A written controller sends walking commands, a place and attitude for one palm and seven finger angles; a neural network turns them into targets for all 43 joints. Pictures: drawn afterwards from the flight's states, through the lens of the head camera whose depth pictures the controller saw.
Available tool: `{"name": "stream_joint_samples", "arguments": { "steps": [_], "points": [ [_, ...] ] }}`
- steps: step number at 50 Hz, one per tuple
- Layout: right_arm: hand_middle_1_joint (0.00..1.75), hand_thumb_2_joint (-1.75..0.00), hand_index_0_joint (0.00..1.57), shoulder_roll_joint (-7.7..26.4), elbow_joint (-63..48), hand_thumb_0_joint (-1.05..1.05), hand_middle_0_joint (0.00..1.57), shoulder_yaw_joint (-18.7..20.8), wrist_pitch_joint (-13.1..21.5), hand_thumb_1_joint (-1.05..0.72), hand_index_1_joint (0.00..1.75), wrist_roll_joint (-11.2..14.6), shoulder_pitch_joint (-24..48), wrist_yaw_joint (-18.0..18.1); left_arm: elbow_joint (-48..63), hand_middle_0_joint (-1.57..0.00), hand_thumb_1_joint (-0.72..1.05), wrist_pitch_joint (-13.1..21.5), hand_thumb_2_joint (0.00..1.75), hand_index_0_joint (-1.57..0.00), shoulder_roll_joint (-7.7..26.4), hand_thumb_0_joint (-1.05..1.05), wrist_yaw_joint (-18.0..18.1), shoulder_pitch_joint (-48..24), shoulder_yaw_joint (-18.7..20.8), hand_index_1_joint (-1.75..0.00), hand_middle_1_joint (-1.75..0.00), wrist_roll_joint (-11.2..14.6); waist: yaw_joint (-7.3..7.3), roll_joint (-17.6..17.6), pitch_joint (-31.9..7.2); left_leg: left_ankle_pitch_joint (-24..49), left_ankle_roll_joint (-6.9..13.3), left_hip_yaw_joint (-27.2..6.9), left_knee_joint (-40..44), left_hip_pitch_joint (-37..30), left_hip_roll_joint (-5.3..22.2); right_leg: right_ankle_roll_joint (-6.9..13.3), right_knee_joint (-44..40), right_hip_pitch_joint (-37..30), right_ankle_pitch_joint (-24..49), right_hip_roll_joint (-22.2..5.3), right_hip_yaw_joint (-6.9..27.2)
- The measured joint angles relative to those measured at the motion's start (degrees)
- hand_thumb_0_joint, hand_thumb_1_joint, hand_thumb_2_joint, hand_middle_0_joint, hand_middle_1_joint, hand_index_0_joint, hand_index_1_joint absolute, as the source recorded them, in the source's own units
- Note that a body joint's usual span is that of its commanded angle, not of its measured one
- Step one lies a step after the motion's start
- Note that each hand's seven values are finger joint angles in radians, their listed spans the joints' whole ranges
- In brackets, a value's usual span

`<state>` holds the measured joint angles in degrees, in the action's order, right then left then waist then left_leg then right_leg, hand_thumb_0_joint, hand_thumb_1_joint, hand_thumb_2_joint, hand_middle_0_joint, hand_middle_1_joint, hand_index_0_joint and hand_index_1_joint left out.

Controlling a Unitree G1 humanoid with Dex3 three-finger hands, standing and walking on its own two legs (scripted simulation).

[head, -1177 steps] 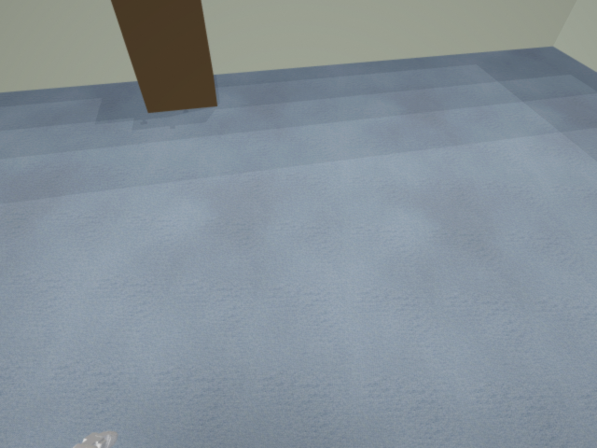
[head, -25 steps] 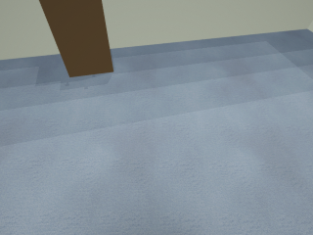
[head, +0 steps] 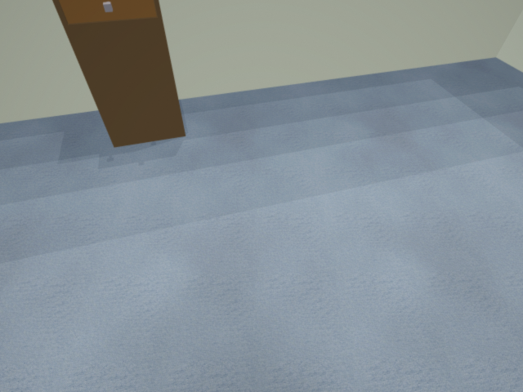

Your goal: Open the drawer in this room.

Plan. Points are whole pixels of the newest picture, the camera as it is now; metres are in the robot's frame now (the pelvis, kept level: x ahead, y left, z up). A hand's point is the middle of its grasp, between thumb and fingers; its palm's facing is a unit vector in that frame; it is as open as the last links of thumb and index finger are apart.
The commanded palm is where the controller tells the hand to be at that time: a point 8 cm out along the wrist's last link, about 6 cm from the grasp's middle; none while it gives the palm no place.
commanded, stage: turn or walk to find it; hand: left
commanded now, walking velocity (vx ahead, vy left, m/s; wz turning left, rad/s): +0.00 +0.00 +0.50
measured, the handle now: (108, 5) +1.57 +0.78 +0.00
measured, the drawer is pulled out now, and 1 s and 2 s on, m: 0.00 0.00 0.00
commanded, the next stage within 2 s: stand and wait in 0.08 s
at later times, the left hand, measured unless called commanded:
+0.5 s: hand out of the picture +0.00 +0.19 -0.20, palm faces +0.18 -0.96 -0.20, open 7.4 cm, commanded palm none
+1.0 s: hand out of the picture -0.05 +0.13 -0.15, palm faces +0.39 -0.88 -0.27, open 7.4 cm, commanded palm none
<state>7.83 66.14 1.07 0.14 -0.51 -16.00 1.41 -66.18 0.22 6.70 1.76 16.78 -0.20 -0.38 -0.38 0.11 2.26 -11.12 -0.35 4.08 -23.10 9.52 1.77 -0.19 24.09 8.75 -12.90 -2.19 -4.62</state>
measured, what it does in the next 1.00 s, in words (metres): steps on the spot, turning left: right foot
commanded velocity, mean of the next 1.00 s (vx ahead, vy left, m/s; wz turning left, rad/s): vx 0.14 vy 0.00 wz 0.33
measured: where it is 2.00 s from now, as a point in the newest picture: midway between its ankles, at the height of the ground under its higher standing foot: (221, 337)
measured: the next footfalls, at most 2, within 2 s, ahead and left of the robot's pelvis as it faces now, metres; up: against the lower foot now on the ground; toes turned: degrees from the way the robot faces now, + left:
right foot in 0.76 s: +0.02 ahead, -0.13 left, +0.00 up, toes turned +12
left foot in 1.26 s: +0.20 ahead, +0.15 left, +0.00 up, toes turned +31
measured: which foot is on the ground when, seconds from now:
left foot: down 0.00-0.76, up 0.78-1.00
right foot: down 0.00-0.50, up 0.52-0.74, down 0.76-1.00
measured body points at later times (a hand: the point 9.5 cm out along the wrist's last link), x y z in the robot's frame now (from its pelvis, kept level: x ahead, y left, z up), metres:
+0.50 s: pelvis -0.01 +0.01 -0.02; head +0.02 +0.02 +0.43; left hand -0.01 +0.24 -0.18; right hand +0.03 -0.22 -0.17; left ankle +0.02 +0.12 -0.74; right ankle +0.00 -0.12 -0.74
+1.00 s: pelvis +0.05 -0.04 +0.00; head +0.08 -0.06 +0.45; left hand -0.07 +0.17 -0.13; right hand +0.20 -0.26 -0.16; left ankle +0.03 +0.14 -0.64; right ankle -0.02 -0.14 -0.74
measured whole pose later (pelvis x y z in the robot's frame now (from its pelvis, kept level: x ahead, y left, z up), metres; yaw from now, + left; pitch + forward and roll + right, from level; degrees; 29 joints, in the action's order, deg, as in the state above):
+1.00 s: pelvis +0.05 -0.04 +0.00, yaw +20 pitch +0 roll +4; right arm 14.5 57.0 5.1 -2.2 -1.8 -11.5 -1.6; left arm -60.0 3.8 8.4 1.0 23.2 1.2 -1.2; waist -0.5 -1.4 2.0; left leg -11.7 -1.1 -0.6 -66.4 36.5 1.2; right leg 1.9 19.4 0.2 -19.8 -2.9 -8.1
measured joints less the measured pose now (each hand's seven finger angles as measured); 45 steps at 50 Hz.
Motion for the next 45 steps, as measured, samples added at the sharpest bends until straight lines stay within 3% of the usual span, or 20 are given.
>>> {"name": "stream_joint_samples", "arguments": {
  "steps": [14,25,32,35,38,41,45],
  "points": [
    [0.3,-0.9,0.19,-1.57,-1.04,0.01,0.2,0.6,-1.06,-0.91,0.3,-0.28,-1.79,-0.38,2.2,-0.2,0.91,-0.79,0.9,-0.2,0.93,0.01,0.36,-1.24,1.72,-0.29,-0.3,-0.09,0.54,-0.25,0.59,-1.67,0.09,-2.92,-5.95,5.45,-0.73,0.1,5.2,3.72,-2.47,-1.05,-2.76],
    [0.3,-0.9,0.19,0.64,-6.26,0.01,0.2,2.15,-2.01,-0.91,0.3,-0.8,0.8,-0.99,6.0,-0.2,0.91,-2.22,0.9,-0.2,3.02,0.01,-0.04,-3.74,3.52,-0.29,-0.3,-0.55,0.24,0.49,0.97,-4.73,0.97,-6.06,-13.73,11.59,-2.61,-0.66,11.55,7.48,-6.0,-3.18,-5.79],
    [0.3,-0.9,0.2,2.24,-9.57,0.01,0.2,2.41,-1.02,-0.91,0.3,-1.22,2.95,-0.58,8.97,-0.2,0.91,-2.39,0.9,-0.19,4.85,0.01,-0.29,-8.02,3.94,-0.29,-0.3,-0.37,1.55,-0.67,1.44,-0.42,1.1,-9.77,-8.14,12.03,-4.0,-1.58,28.15,13.27,-15.91,0.91,0.88],
    [0.3,-0.9,0.2,3.49,-10.07,0.01,0.2,2.57,-1.32,-0.91,0.3,-1.38,3.37,-0.59,10.63,-0.2,0.91,-1.73,0.9,-0.19,4.88,0.01,-0.53,-9.52,3.66,-0.29,-0.3,-0.06,1.71,-1.95,1.01,1.6,0.29,-11.97,-5.39,11.68,-4.29,-1.93,23.63,11.47,-15.75,1.96,2.0],
    [0.3,-0.9,0.2,4.46,-10.34,0.01,0.2,2.97,-2.02,-0.9,0.3,-1.31,2.87,-0.89,12.13,-0.2,0.91,-0.42,0.9,-0.19,5.07,0.01,-1.23,-8.98,3.25,-0.29,-0.3,-0.22,1.38,-2.18,-0.52,0.07,-0.45,-13.39,-6.98,12.49,-5.18,-1.57,9.44,5.18,-12.53,1.88,1.83],
    [0.3,-0.9,0.2,5.53,-9.74,0.01,0.2,3.73,-3.09,-0.9,0.3,-1.27,2.74,-1.35,12.31,-0.2,0.91,0.71,0.9,-0.2,4.47,0.0,-1.26,-6.45,2.72,-0.29,-0.3,-0.79,0.69,-2.76,-1.29,-11.34,0.0,-10.78,-22.03,17.31,-5.0,1.91,7.51,2.73,-8.28,1.7,0.02],
    [0.3,-0.9,0.19,6.61,-9.5,0.01,0.2,4.32,-3.11,-0.91,0.3,-1.54,3.52,-2.71,9.73,-0.2,0.91,2.12,0.9,-0.2,3.36,0.0,-1.18,-0.16,2.15,-0.29,-0.3,-0.64,0.36,-2.21,-2.02,-5.83,-0.49,-6.64,-38.14,23.11,-3.17,2.48,0.9,-2.86,-7.13,0.46,-0.77]
  ]
}}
